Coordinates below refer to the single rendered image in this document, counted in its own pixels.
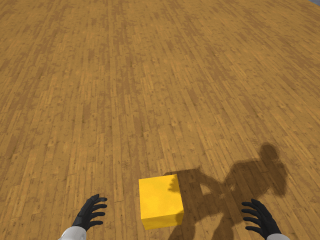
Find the carton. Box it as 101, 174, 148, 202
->
138, 174, 184, 230

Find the left robot hand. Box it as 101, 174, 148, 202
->
72, 194, 108, 232

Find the right robot hand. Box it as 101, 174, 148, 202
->
241, 198, 282, 240

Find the robot left forearm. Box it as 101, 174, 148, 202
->
58, 226, 87, 240

